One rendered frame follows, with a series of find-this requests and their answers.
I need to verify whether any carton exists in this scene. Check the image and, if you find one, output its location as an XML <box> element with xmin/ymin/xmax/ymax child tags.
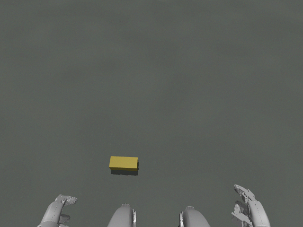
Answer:
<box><xmin>109</xmin><ymin>156</ymin><xmax>138</xmax><ymax>171</ymax></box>

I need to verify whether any left robot hand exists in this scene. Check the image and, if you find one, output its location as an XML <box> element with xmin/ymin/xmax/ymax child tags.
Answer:
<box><xmin>41</xmin><ymin>194</ymin><xmax>78</xmax><ymax>227</ymax></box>

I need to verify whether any right robot hand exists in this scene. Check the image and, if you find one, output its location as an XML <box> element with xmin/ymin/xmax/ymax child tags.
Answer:
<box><xmin>232</xmin><ymin>184</ymin><xmax>271</xmax><ymax>227</ymax></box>

